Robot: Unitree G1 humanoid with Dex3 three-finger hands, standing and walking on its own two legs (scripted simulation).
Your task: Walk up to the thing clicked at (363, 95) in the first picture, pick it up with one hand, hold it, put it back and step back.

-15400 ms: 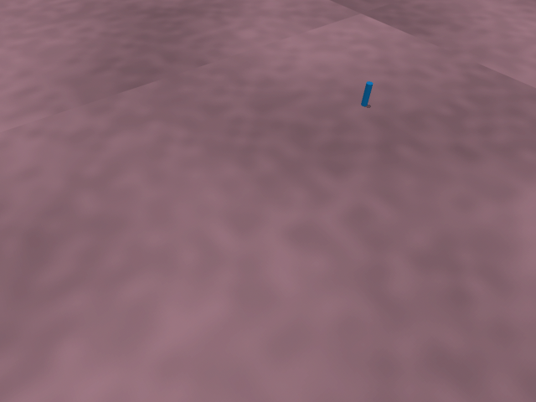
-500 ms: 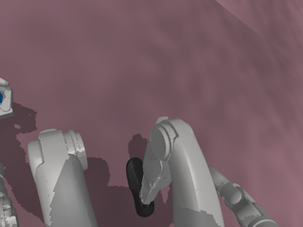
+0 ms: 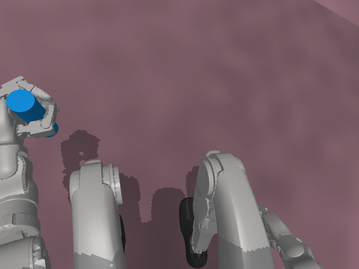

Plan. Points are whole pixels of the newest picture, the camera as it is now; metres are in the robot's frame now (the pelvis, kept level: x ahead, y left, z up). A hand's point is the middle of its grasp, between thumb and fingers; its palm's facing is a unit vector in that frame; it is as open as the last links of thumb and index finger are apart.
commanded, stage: settle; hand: left
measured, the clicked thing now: (37, 117) +0.41 +0.28 -0.07
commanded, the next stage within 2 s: lift in 0.72 s
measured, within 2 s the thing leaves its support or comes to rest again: neither
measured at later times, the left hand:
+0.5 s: hand (33, 103) +0.41 +0.27 -0.01, palm faces +0.21 -0.98 -0.03, open 5.3 cm
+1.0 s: hand (35, 94) +0.42 +0.26 +0.02, palm faces +0.19 -0.98 -0.04, open 5.3 cm
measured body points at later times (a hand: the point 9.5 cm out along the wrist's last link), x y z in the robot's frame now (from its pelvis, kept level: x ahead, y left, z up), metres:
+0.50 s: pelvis +0.00 +0.00 +0.03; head +0.20 +0.07 +0.43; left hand +0.40 +0.32 +0.00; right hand +0.19 -0.25 -0.08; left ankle +0.08 +0.12 -0.29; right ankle +0.11 -0.11 -0.29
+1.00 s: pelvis +0.00 +0.00 +0.04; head +0.19 +0.06 +0.45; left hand +0.40 +0.31 +0.02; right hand +0.16 -0.26 -0.08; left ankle +0.08 +0.12 -0.29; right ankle +0.11 -0.11 -0.29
